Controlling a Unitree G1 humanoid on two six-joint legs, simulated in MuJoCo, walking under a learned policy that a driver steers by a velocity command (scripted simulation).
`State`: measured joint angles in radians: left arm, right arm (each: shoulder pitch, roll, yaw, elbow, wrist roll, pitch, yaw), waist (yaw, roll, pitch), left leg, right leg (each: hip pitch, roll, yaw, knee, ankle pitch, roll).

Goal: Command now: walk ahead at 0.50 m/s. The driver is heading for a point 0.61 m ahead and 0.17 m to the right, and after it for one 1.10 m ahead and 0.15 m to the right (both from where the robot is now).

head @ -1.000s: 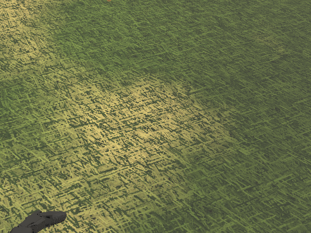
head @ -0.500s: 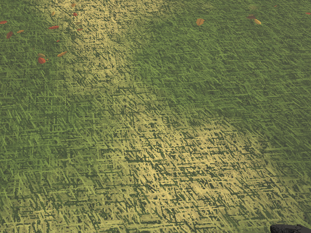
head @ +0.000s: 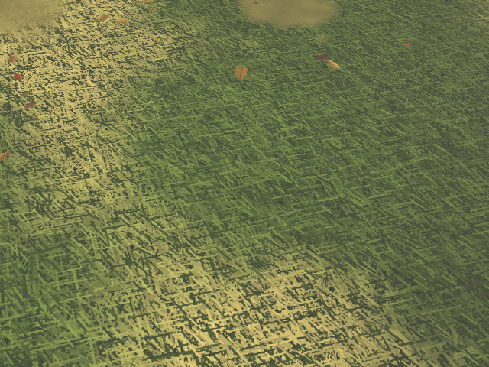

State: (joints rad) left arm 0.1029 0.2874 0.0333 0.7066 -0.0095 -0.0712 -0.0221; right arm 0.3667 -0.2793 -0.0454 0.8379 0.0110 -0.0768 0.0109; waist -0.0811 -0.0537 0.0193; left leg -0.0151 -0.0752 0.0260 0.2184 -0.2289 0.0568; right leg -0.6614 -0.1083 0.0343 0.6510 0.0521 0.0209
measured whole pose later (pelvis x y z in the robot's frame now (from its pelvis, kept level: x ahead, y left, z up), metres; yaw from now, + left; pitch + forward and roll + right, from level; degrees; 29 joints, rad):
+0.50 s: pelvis +0.27 -0.05 +0.00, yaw +0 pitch +1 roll -1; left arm 0.35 0.27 0.04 0.83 -0.01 -0.08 -0.02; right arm 0.12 -0.29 -0.04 0.78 0.00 -0.06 0.01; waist 0.07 0.04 0.02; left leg -0.66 0.12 -0.06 0.73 0.00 -0.02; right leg -0.06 0.07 -0.04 0.22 -0.18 -0.07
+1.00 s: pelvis +0.51 +0.00 +0.00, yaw -14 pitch +1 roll +2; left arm 0.17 0.31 0.08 0.71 -0.01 0.00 -0.01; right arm 0.21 -0.27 -0.06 0.87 -0.01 -0.07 -0.01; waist -0.04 -0.04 0.07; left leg -0.11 0.00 0.18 0.30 -0.20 0.03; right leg -0.63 -0.09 0.01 0.81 -0.11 0.03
